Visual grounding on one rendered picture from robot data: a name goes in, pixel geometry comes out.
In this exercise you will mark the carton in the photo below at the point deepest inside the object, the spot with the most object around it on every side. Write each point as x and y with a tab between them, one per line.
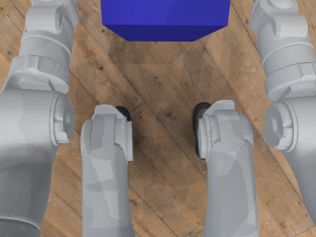
164	20

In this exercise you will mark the robot foot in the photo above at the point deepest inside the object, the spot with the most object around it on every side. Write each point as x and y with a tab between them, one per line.
124	111
198	112

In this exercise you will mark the right robot foot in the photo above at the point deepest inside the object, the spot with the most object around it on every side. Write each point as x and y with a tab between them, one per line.
198	112

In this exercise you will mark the left robot upper arm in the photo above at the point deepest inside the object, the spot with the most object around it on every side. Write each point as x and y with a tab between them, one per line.
33	124

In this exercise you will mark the left robot foot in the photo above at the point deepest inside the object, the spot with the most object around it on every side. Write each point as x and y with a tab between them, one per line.
124	111

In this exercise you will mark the right robot upper arm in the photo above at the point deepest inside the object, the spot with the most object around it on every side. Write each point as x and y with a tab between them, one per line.
290	126

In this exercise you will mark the left robot forearm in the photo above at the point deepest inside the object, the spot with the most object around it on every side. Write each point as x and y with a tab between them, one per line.
46	48

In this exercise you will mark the right robot forearm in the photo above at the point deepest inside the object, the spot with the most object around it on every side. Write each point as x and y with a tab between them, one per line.
285	48

